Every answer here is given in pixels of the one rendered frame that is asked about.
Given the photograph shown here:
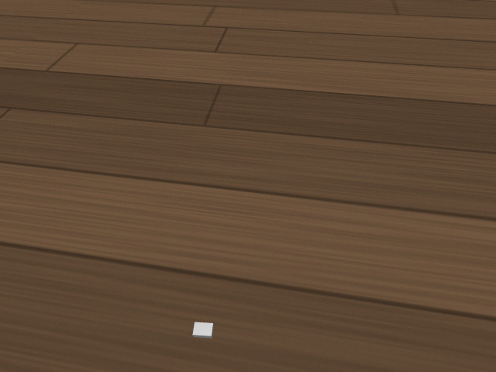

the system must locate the small box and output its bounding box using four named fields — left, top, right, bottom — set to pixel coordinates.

left=192, top=322, right=214, bottom=339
